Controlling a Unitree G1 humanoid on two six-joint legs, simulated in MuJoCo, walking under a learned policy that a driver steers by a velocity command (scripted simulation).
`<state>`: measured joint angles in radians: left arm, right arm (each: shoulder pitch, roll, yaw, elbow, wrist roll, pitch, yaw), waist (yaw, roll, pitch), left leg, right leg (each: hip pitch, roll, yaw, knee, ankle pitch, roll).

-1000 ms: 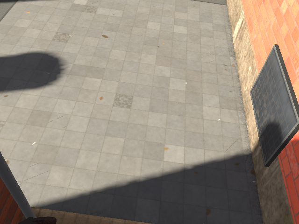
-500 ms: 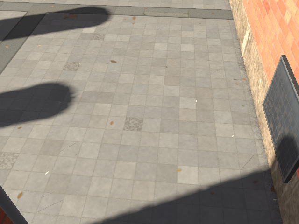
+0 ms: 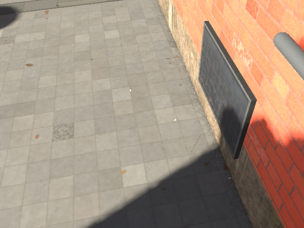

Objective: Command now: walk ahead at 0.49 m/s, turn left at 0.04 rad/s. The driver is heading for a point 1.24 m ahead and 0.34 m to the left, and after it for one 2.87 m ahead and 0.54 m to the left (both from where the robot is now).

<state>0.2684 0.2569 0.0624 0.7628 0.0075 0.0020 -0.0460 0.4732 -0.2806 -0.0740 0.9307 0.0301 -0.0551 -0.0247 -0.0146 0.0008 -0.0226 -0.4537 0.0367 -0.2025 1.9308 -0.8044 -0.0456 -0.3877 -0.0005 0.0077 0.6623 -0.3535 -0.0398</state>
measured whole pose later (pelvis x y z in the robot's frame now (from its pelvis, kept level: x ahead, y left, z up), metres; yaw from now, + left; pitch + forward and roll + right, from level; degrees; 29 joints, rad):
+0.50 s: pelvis +0.24 +0.01 -0.13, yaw +12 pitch +1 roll -2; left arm 0.48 0.17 0.03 0.96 0.00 -0.06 0.04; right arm 0.20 -0.23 -0.07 0.74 0.02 0.02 0.07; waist 0.06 0.04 -0.02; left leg -0.52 -0.01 -0.04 0.74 0.30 0.07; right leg -0.22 -0.04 -0.23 1.40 -0.91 -0.05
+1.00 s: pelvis +0.57 +0.02 -0.36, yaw +30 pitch +2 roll +3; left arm 0.20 0.22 0.07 0.80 0.00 -0.08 -0.04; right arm 0.40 -0.24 -0.07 0.87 0.06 -0.06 -0.03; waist 0.00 0.01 -0.05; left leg -0.50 -0.15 -0.23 1.87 -0.79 0.03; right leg -0.34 -0.02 0.08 0.53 -0.31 -0.01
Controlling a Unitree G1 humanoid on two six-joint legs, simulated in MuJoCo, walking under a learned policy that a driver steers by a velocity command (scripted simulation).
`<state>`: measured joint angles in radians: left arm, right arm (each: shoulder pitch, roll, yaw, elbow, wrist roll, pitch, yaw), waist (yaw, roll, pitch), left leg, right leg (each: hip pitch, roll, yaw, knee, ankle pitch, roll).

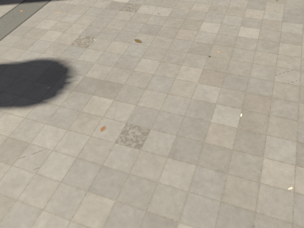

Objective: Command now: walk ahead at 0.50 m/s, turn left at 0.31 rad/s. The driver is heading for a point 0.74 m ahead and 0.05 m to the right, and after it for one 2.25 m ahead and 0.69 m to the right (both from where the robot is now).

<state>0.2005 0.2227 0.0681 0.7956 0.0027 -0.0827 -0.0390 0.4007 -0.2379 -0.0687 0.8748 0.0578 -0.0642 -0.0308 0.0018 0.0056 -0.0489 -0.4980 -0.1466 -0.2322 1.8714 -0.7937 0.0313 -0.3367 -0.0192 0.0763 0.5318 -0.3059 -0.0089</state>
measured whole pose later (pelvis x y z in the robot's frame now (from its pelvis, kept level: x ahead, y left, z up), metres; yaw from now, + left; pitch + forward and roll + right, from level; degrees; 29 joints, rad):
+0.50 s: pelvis +0.29 -0.02 -0.01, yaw +0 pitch +2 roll +1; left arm 0.49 0.17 0.03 0.98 -0.03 -0.08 -0.01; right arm 0.01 -0.16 -0.04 0.66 0.00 -0.08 0.03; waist 0.06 0.00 -0.01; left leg -0.41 -0.09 0.03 0.53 -0.17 0.10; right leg -0.25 0.07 0.09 1.15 -0.47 -0.07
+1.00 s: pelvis +0.56 -0.09 -0.01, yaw +0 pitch +2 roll +1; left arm 0.02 0.22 0.03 0.77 0.01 -0.11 -0.04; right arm 0.37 -0.23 -0.05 0.95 0.00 -0.07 -0.01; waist -0.05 0.01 0.07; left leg -0.24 -0.04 -0.07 1.01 -0.50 -0.01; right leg -0.44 0.03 0.01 0.50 -0.10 -0.05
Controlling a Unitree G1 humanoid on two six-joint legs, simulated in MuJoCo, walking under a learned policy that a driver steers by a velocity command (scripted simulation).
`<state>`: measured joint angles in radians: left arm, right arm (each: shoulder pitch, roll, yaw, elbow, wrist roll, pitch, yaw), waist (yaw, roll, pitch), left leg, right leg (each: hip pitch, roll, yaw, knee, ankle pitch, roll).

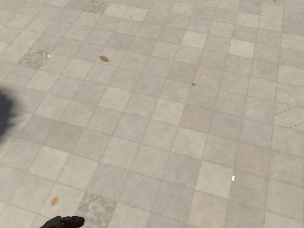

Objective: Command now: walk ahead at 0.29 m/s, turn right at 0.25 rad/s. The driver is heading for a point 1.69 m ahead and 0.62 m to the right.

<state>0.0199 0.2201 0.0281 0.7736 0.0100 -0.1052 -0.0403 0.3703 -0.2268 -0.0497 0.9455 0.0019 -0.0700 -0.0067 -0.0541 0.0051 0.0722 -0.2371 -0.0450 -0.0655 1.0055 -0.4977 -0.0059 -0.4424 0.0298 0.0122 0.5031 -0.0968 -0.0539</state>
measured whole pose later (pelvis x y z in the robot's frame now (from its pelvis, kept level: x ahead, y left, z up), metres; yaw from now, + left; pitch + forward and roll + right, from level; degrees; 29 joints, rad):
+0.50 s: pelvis +0.10 +0.03 +0.01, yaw -16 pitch +2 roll +0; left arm 0.23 0.32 0.07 0.78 -0.02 0.01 0.04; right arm 0.08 -0.26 -0.06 0.78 -0.02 -0.02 -0.03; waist 0.05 -0.03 0.03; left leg -0.30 -0.04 -0.07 0.46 -0.17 0.01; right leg -0.40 0.15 0.21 0.76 -0.46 0.00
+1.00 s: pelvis +0.05 +0.00 +0.01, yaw -33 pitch +1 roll +1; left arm 0.18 0.29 0.06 0.64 0.01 0.04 0.00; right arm 0.15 -0.34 -0.08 0.80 0.00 0.02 -0.03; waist -0.02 0.04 0.06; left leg -0.45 0.08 0.05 0.92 -0.50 -0.05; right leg -0.26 0.01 0.01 0.53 -0.28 -0.04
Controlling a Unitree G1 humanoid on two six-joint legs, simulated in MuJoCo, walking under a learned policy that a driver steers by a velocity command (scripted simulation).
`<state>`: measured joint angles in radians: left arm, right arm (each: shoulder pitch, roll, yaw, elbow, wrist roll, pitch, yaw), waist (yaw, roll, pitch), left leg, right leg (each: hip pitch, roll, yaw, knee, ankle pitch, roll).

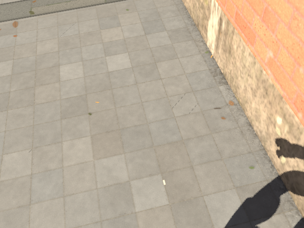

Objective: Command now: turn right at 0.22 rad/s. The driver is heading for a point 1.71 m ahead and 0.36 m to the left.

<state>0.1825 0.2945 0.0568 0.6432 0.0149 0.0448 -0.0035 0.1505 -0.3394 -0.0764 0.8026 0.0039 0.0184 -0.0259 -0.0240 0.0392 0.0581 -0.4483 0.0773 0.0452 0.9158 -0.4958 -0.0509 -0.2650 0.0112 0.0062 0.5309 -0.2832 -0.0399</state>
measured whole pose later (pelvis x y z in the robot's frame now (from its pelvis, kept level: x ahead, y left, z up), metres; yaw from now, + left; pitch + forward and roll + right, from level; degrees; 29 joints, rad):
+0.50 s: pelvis -0.02 +0.02 +0.00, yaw +12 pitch +1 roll -1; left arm 0.15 0.32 0.08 0.77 -0.02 0.02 0.01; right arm 0.21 -0.31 -0.07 0.78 0.04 0.04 0.01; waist 0.00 -0.02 0.04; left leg -0.20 0.03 0.07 0.54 -0.38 0.05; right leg -0.26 -0.07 -0.18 0.54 -0.31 -0.02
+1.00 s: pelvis +0.19 +0.09 -0.02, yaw +21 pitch +2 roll -2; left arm 0.00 0.29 0.04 0.72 -0.02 -0.11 -0.06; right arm 0.45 -0.30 -0.05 0.84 0.00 -0.03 -0.03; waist -0.06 0.00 0.04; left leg 0.14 -0.01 -0.08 0.42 -0.51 0.06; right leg -0.49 0.05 -0.07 0.49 -0.06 -0.07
